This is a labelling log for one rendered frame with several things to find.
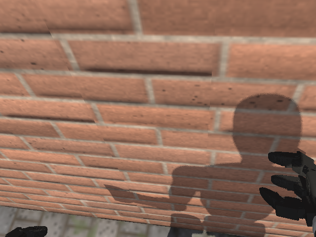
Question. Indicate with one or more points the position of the left robot hand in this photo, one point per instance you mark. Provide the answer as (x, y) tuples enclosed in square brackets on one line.
[(31, 231)]

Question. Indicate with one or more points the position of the right robot hand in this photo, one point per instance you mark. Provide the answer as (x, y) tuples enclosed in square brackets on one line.
[(303, 186)]

